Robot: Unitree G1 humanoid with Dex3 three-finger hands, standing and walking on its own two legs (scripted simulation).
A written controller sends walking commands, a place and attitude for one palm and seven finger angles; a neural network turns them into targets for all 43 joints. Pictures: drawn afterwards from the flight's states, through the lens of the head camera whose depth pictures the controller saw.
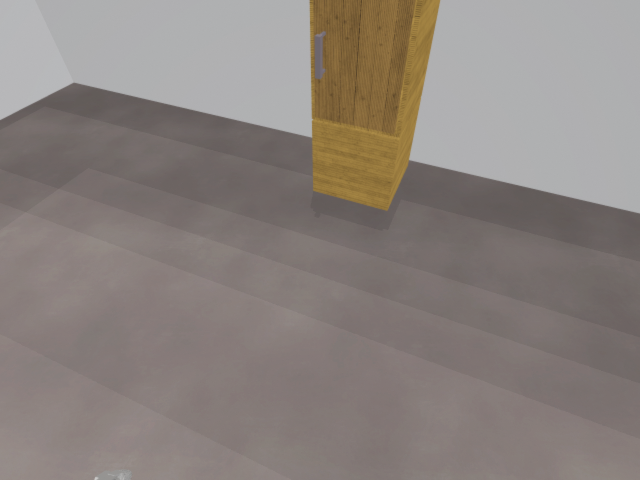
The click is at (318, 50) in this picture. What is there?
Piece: cupboard door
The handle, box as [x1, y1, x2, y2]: [315, 31, 325, 78]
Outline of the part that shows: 324,31 320,34 315,35 316,78 320,78 325,71 325,69 322,68 322,37 325,34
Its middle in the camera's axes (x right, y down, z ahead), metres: +0.00 -0.67 +1.41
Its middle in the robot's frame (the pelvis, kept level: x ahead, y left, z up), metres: +1.50 +0.07 -0.08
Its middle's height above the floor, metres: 0.69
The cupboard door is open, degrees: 0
